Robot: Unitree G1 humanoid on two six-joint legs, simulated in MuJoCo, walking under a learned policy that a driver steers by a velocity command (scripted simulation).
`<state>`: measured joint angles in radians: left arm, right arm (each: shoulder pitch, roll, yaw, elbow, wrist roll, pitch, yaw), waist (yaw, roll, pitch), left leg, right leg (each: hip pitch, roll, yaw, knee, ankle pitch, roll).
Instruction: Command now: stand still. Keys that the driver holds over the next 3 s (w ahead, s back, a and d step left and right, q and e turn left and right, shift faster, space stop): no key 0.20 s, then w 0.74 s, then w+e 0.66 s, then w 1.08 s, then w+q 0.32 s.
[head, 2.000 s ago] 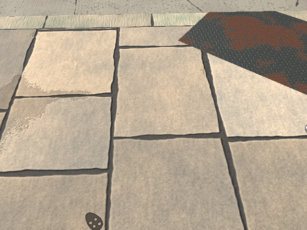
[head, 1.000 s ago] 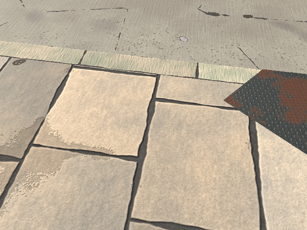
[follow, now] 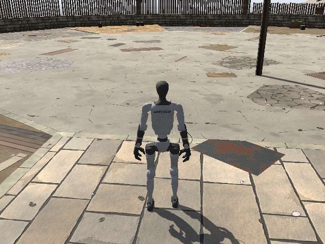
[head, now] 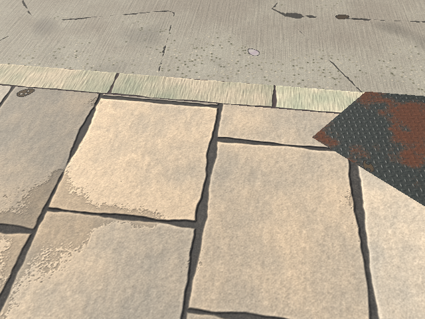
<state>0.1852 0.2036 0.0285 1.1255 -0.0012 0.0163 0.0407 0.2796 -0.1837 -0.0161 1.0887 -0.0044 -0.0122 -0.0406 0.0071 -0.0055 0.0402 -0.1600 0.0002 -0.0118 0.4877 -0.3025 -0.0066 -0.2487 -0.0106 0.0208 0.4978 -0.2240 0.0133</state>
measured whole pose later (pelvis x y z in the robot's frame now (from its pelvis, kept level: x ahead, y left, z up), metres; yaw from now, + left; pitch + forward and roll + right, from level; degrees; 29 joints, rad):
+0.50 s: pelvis +0.06 -0.02 -0.01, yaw +0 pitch +0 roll +0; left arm 0.30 0.19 0.04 1.10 -0.03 -0.09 0.00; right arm 0.42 -0.21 -0.04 1.09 0.03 -0.05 -0.03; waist 0.00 0.04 -0.02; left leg -0.19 0.03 -0.05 0.68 -0.45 0.02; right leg -0.25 0.02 -0.06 0.59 -0.35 -0.06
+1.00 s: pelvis +0.31 +0.03 -0.02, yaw -1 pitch +1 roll +0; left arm 0.43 0.22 0.03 1.05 -0.03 -0.09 0.01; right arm 0.03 -0.24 -0.05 0.88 0.01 -0.11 0.04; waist 0.03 -0.01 0.05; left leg -0.47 -0.02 0.07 0.59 -0.16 0.07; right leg -0.19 -0.01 0.07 1.11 -0.45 -0.03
